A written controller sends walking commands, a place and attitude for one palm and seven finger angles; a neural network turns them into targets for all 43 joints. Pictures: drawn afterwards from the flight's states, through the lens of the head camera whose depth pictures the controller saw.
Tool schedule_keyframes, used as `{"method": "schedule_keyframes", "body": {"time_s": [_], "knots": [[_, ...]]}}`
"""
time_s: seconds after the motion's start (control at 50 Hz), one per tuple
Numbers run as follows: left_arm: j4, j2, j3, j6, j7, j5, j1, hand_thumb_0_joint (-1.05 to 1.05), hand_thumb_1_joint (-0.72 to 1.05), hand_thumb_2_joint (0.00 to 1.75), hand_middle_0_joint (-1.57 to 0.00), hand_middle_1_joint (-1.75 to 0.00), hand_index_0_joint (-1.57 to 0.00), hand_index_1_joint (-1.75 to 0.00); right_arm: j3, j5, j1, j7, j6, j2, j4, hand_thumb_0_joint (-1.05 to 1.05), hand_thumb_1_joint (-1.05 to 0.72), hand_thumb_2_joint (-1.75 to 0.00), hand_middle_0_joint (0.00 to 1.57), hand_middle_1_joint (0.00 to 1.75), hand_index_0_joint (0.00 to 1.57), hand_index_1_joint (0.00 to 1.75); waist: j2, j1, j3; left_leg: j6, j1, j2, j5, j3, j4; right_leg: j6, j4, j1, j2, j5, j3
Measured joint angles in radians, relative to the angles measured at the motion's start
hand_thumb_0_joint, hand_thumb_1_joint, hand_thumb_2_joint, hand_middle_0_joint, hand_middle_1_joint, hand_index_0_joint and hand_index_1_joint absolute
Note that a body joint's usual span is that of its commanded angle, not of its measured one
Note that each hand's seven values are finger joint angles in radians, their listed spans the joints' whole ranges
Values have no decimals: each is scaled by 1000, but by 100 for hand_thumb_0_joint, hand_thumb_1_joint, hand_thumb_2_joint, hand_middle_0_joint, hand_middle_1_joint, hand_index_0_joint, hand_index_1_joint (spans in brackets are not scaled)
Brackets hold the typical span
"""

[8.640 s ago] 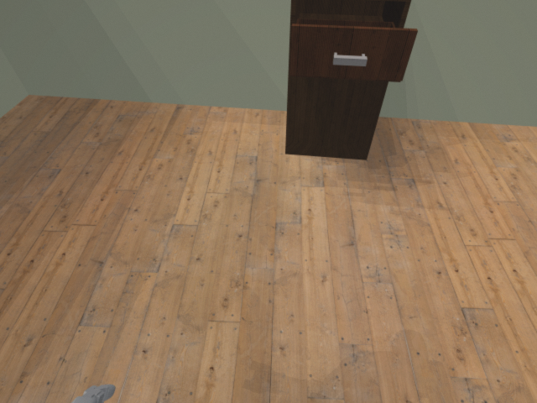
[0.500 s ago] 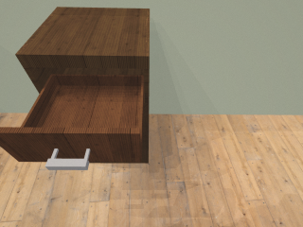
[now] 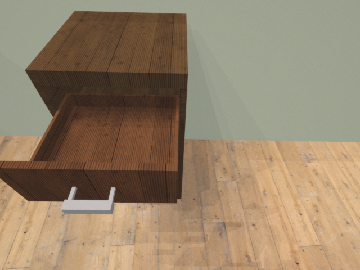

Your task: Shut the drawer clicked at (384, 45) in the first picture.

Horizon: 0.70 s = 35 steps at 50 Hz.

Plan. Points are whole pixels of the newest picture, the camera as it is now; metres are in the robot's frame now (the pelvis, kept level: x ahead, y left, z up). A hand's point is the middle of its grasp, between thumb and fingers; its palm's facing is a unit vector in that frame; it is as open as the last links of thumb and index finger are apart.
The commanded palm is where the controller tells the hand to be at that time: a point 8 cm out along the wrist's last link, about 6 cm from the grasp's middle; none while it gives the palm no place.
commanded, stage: come to a stop and stand still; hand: left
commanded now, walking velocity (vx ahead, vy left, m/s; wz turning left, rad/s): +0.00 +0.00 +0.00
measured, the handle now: (91, 198) +0.28 +0.25 -0.05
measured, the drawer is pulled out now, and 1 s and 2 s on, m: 0.30 0.30 0.29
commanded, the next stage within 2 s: look again from close up in 0.16 s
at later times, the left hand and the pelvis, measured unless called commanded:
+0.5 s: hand out of the picture +0.03 +0.19 -0.18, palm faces +0.01 -0.97 -0.23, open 7.3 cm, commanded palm none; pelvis +0.01 +0.01 -0.01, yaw +0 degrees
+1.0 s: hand out of the picture +0.10 +0.23 -0.12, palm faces +0.19 -0.96 -0.23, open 7.3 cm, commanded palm +0.09 +0.26 -0.07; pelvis -0.01 +0.03 -0.01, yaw -1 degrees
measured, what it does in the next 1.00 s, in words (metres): stands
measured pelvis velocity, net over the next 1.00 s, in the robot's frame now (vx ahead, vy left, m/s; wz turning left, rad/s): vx -0.01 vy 0.03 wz -0.01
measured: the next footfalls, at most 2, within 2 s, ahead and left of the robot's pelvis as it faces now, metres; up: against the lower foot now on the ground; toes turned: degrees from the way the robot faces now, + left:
none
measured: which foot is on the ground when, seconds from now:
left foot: down 0.00-1.00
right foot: down 0.00-1.00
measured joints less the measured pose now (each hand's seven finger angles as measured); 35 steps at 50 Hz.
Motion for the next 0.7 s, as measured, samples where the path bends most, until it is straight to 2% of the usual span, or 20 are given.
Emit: {"method": "schedule_keyframes", "body": {"time_s": [0.28,0.34,0.46,0.7], "knots": [[-9,12,-10,-1,-3,-1,-6,0,91,89,-20,-30,-20,-30,9,-4,10,6,4,2,-1,0,-92,-90,20,30,20,30,5,-3,6,5,15,-9,-11,5,-5,5,3,11,-10,-13,4],[-48,18,-20,-11,-5,1,-3,0,91,89,-20,-30,-20,-30,-5,-12,12,14,0,-12,-43,1,-92,-90,20,30,20,30,18,-7,6,7,-35,-5,-40,7,59,4,63,-37,-10,-41,7],[-73,28,-21,-18,8,2,-12,0,91,89,-20,-30,-20,-30,-10,-7,-11,22,9,-35,-74,1,-92,-90,20,30,20,30,33,-18,-11,11,-75,1,-87,0,139,9,108,-60,-7,-69,4],[-121,47,-21,0,12,6,-54,0,91,89,-20,-30,-20,-30,-5,-5,-70,24,12,-41,-92,0,-91,-90,20,30,20,30,11,-3,-21,31,-67,-13,-101,11,165,29,131,-54,-23,-76,14]]}}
